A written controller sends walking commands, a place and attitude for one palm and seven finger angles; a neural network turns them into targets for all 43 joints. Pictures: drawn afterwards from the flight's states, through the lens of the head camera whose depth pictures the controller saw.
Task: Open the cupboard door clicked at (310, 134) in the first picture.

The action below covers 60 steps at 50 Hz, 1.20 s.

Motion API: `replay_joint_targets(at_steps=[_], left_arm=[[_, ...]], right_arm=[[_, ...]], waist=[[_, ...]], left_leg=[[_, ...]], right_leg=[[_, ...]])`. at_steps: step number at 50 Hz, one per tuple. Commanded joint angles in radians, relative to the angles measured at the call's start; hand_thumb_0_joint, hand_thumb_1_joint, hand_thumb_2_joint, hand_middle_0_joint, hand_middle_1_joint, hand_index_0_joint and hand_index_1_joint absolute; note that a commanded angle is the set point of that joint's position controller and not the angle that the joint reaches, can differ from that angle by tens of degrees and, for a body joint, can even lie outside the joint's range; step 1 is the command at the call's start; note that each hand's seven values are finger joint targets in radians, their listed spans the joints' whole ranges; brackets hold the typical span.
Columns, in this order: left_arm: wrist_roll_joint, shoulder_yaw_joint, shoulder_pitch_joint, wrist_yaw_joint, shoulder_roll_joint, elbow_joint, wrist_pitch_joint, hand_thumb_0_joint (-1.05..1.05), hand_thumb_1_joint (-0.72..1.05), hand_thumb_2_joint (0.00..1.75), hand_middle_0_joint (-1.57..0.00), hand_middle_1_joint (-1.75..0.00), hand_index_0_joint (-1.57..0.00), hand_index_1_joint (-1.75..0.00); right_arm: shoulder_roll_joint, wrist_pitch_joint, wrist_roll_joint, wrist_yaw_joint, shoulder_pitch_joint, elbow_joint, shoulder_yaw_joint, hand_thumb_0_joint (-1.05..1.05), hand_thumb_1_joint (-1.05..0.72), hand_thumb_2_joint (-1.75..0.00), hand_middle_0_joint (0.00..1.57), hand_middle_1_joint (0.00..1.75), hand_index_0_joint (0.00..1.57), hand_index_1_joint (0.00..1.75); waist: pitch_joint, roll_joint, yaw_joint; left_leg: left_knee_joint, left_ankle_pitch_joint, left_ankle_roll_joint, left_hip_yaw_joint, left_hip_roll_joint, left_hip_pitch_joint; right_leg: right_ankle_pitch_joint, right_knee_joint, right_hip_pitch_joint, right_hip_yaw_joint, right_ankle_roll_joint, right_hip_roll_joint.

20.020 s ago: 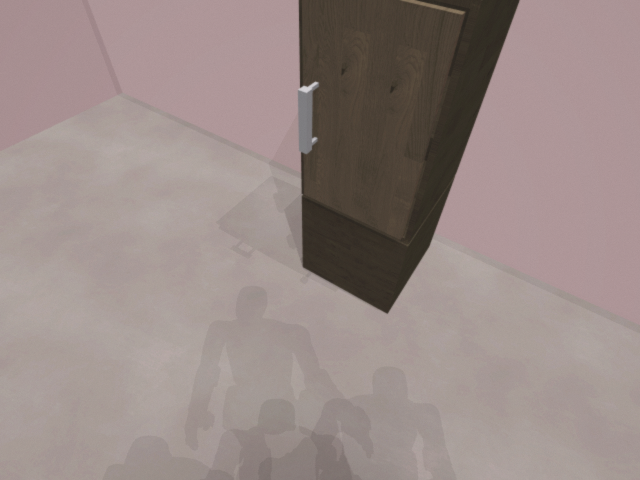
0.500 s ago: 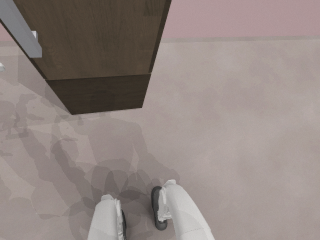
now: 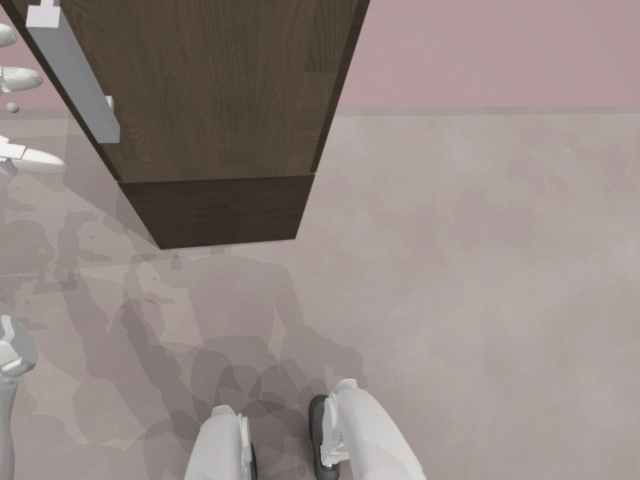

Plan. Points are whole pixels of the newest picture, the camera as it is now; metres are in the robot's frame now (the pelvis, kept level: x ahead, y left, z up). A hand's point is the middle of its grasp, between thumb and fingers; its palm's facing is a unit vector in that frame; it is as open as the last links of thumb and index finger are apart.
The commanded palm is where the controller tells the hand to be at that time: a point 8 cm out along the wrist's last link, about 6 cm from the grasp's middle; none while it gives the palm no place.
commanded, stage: move the hooked fingers beside the handle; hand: left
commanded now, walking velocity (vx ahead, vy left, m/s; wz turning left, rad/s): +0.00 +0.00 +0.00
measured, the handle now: (83, 71) +0.57 +0.22 +0.05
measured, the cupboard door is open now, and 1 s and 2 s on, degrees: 0 0 0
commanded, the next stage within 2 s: slide the fingers in behind the handle in 0.12 s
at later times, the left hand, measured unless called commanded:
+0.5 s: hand (31, 109) +0.52 +0.26 +0.05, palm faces +0.02 -1.00 -0.01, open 14.0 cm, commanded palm +0.51 +0.29 +0.05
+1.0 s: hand (57, 108) +0.52 +0.24 +0.05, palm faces +0.03 -1.00 -0.03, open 14.0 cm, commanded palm +0.50 +0.26 +0.05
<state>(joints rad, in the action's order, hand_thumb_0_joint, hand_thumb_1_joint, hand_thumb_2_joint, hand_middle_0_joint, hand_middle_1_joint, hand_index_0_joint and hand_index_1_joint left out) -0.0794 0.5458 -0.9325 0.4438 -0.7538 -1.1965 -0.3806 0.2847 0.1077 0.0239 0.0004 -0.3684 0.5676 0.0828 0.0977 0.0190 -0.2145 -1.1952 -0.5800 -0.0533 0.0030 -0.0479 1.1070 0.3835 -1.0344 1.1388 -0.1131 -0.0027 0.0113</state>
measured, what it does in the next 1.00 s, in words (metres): stands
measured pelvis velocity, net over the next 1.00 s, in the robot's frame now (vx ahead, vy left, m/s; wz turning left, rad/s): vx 0.00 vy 0.00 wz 0.00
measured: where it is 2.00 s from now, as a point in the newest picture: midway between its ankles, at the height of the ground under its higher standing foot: (286, 477)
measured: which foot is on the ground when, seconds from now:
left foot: down 0.00-1.00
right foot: down 0.00-1.00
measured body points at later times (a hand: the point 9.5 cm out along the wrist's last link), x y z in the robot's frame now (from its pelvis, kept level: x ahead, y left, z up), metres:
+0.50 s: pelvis -0.01 -0.01 -0.01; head +0.18 +0.03 +0.40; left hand +0.51 +0.32 +0.05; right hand -0.01 -0.28 -0.10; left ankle -0.02 +0.08 -0.64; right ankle +0.05 -0.13 -0.64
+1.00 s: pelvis +0.00 +0.00 +0.00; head +0.17 +0.04 +0.41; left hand +0.51 +0.30 +0.05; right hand -0.01 -0.27 -0.10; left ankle -0.02 +0.08 -0.64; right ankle +0.05 -0.13 -0.64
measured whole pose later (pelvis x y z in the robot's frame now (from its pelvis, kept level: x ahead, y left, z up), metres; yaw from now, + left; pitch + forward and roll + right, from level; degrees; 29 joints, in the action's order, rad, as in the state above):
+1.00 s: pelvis +0.00 +0.00 +0.00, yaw +0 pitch +28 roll -5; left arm -0.08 0.49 -0.93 0.36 -0.67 -1.15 -0.39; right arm 0.27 0.10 0.03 0.01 -0.38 0.59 0.08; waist 0.10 0.03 -0.22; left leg -1.20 -0.58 -0.05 0.01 -0.05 1.13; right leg 0.38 -1.05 1.17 -0.11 -0.01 0.01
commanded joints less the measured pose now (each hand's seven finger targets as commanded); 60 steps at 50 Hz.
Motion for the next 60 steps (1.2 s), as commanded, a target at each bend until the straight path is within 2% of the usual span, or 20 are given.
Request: replay_joint_targets(at_steps=[1,4,7,11,15,18,23,25,29,30,34,37,41,46,47,48,50,55,57,60], left_arm=[[-0.008,0.047,-0.401,-0.001,-0.354,0.18,-0.059,0.0,-0.5,0.3,-0.3,-1.2,-0.3,-1.2],[0.004,0.046,-0.406,0.005,-0.376,0.187,-0.055,0.0,-0.5,0.3,-0.3,-1.2,-0.3,-1.2],[-0.009,0.079,-0.403,0.017,-0.413,0.213,-0.058,0.0,-0.5,0.3,-0.3,-1.2,-0.3,-1.2],[-0.021,0.069,-0.434,0.034,-0.411,0.186,-0.046,0.0,-0.5,0.3,-0.3,-1.2,-0.3,-1.2],[-0.026,0.02,-0.404,0.046,-0.338,0.205,-0.031,0.0,-0.5,0.3,-0.3,-1.2,-0.3,-1.2],[-0.037,0.028,-0.378,0.04,-0.33,0.198,-0.018,0.0,-0.5,0.3,-0.3,-1.2,-0.3,-1.2],[-0.033,0.019,-0.41,0.006,-0.312,0.208,-0.018,0.0,-0.5,0.3,-0.3,-1.2,-0.3,-1.2],[-0.02,0.04,-0.414,-0.012,-0.342,0.201,-0.026,0.0,-0.5,0.3,-0.3,-1.2,-0.3,-1.2],[-0.008,0.057,-0.418,-0.037,-0.362,0.256,-0.059,0.0,-0.5,0.3,-0.3,-1.2,-0.3,-1.2],[-0.004,0.047,-0.393,-0.038,-0.346,0.247,-0.061,0.0,-0.5,0.3,-0.3,-1.2,-0.3,-1.2],[-0.019,-0.015,-0.416,-0.036,-0.249,0.228,-0.052,0.0,-0.5,0.3,-0.3,-1.2,-0.3,-1.2],[-0.027,-0.007,-0.417,-0.039,-0.251,0.207,-0.036,0.0,-0.5,0.3,-0.3,-1.2,-0.3,-1.2],[-0.019,-0.032,-0.452,-0.061,-0.215,0.227,-0.048,0.0,-0.5,0.3,-0.3,-1.2,-0.3,-1.2],[-0.02,-0.012,-0.406,-0.086,-0.207,0.277,-0.082,0.0,-0.5,0.3,-0.3,-1.2,-0.3,-1.2],[-0.023,-0.047,-0.41,-0.084,-0.163,0.277,-0.082,0.0,-0.5,0.3,-0.3,-1.2,-0.3,-1.2],[-0.026,-0.038,-0.39,-0.085,-0.161,0.265,-0.078,0.0,-0.5,0.3,-0.3,-1.2,-0.3,-1.2],[-0.024,-0.044,-0.405,-0.087,-0.159,0.265,-0.076,0.0,-0.5,0.3,-0.3,-1.2,-0.3,-1.2],[-0.026,-0.078,-0.392,-0.117,-0.094,0.274,-0.07,0.0,-0.5,0.3,-0.3,-1.2,-0.3,-1.2],[-0.019,-0.06,-0.386,-0.136,-0.108,0.237,-0.072,0.0,-0.5,0.3,-0.3,-1.2,-0.3,-1.2],[-0.006,-0.061,-0.424,-0.16,-0.111,0.241,-0.088,0.0,-0.5,0.3,-0.3,-1.2,-0.3,-1.2]], right_arm=[[0.213,-0.002,0.004,-0.018,-0.211,-0.018,-0.078,0.0,-0.9,-0.9,0.2,0.3,0.2,0.3],[0.211,-0.002,0.003,-0.021,-0.209,-0.024,-0.072,0.0,-0.9,-0.9,0.2,0.3,0.2,0.3],[0.215,-0.005,0.003,-0.02,-0.204,-0.029,-0.072,0.0,-0.9,-0.9,0.2,0.3,0.2,0.3],[0.217,-0.008,-0.002,-0.022,-0.202,-0.019,-0.066,0.0,-0.9,-0.9,0.2,0.3,0.2,0.3],[0.214,-0.004,-0.004,-0.017,-0.213,-0.015,-0.069,0.0,-0.9,-0.9,0.2,0.3,0.2,0.3],[0.214,-0.001,-0.005,-0.016,-0.214,-0.015,-0.072,0.0,-0.9,-0.9,0.2,0.3,0.2,0.3],[0.207,-0.006,-0.004,-0.014,-0.21,-0.013,-0.069,0.0,-0.9,-0.9,0.2,0.3,0.2,0.3],[0.209,-0.008,-0.001,-0.016,-0.212,-0.014,-0.069,0.0,-0.9,-0.9,0.2,0.3,0.2,0.3],[0.202,-0.014,0.003,-0.011,-0.208,-0.026,-0.071,0.0,-0.9,-0.9,0.2,0.3,0.2,0.3],[0.201,-0.014,0.004,-0.007,-0.209,-0.025,-0.07,0.0,-0.9,-0.9,0.2,0.3,0.2,0.3],[0.2,-0.012,0.001,-0.007,-0.205,-0.018,-0.074,0.0,-0.9,-0.9,0.2,0.3,0.2,0.3],[0.207,-0.01,0.0,-0.011,-0.209,-0.012,-0.074,0.0,-0.9,-0.9,0.2,0.3,0.2,0.3],[0.199,-0.013,0.005,-0.01,-0.215,-0.005,-0.077,0.0,-0.9,-0.9,0.2,0.3,0.2,0.3],[0.195,-0.011,0.012,0.0,-0.218,-0.007,-0.084,0.0,-0.9,-0.9,0.2,0.3,0.2,0.3],[0.191,-0.011,0.01,0.002,-0.214,-0.005,-0.084,0.0,-0.9,-0.9,0.2,0.3,0.2,0.3],[0.192,-0.01,0.01,0.003,-0.213,-0.002,-0.087,0.0,-0.9,-0.9,0.2,0.3,0.2,0.3],[0.193,-0.005,0.008,0.001,-0.215,0.001,-0.086,0.0,-0.9,-0.9,0.2,0.3,0.2,0.3],[0.184,-0.004,0.008,0.004,-0.214,0.0,-0.09,0.0,-0.9,-0.9,0.2,0.3,0.2,0.3],[0.183,-0.004,0.011,0.004,-0.212,0.0,-0.089,0.0,-0.9,-0.9,0.2,0.3,0.2,0.3],[0.18,-0.009,0.013,0.004,-0.209,-0.002,-0.087,0.0,-0.9,-0.9,0.2,0.3,0.2,0.3]], waist=[[0.526,0.277,-0.001],[0.539,0.254,-0.008],[0.603,0.258,0.005],[0.569,0.248,-0.011],[0.596,0.278,-0.012],[0.574,0.235,-0.011],[0.539,0.236,-0.012],[0.531,0.218,-0.012],[0.594,0.269,0.007],[0.596,0.281,0.014],[0.543,0.247,-0.018],[0.536,0.214,-0.018],[0.543,0.233,-0.024],[0.61,0.26,0.0],[0.592,0.252,-0.01],[0.58,0.23,-0.008],[0.569,0.251,-0.006],[0.552,0.235,-0.01],[0.518,0.195,-0.008],[0.516,0.208,-0.011]], left_leg=[[0.126,0.646,0.058,-0.106,-0.001,-0.389],[0.112,0.637,0.048,-0.104,-0.001,-0.365],[0.103,0.621,0.041,-0.098,0.001,-0.346],[0.099,0.566,0.031,-0.095,0.0,-0.31],[0.103,0.614,0.037,-0.103,-0.004,-0.374],[0.109,0.588,0.032,-0.1,-0.003,-0.35],[0.12,0.528,0.029,-0.094,0.002,-0.314],[0.117,0.523,0.029,-0.093,0.002,-0.298],[0.112,0.555,0.032,-0.086,0.005,-0.322],[0.117,0.571,0.038,-0.09,0.004,-0.347],[0.125,0.561,0.036,-0.101,-0.001,-0.365],[0.136,0.534,0.038,-0.105,0.001,-0.349],[0.131,0.558,0.044,-0.109,0.001,-0.372],[0.127,0.651,0.059,-0.111,-0.002,-0.436],[0.13,0.645,0.059,-0.112,-0.002,-0.438],[0.132,0.629,0.054,-0.109,-0.002,-0.423],[0.14,0.637,0.061,-0.114,-0.004,-0.439],[0.148,0.655,0.063,-0.112,-0.003,-0.457],[0.15,0.597,0.055,-0.106,0.001,-0.401],[0.151,0.568,0.052,-0.099,0.007,-0.385]], right_leg=[[-0.262,0.038,-0.257,0.056,-0.024,0.039],[-0.281,0.028,-0.273,0.059,-0.024,0.04],[-0.304,0.023,-0.318,0.069,-0.022,0.039],[-0.28,0.026,-0.303,0.071,-0.02,0.041],[-0.279,0.031,-0.263,0.064,-0.019,0.041],[-0.275,0.041,-0.281,0.064,-0.017,0.042],[-0.246,0.046,-0.28,0.066,-0.018,0.04],[-0.249,0.04,-0.285,0.067,-0.019,0.041],[-0.285,0.026,-0.322,0.076,-0.026,0.039],[-0.278,0.029,-0.311,0.071,-0.026,0.04],[-0.246,0.04,-0.256,0.062,-0.021,0.04],[-0.23,0.047,-0.264,0.058,-0.018,0.038],[-0.235,0.042,-0.237,0.057,-0.019,0.037],[-0.275,0.036,-0.257,0.056,-0.023,0.038],[-0.273,0.041,-0.254,0.055,-0.023,0.039],[-0.271,0.046,-0.261,0.056,-0.022,0.04],[-0.258,0.046,-0.247,0.052,-0.024,0.04],[-0.263,0.056,-0.241,0.048,-0.022,0.04],[-0.252,0.055,-0.258,0.051,-0.021,0.04],[-0.253,0.05,-0.267,0.058,-0.023,0.037]])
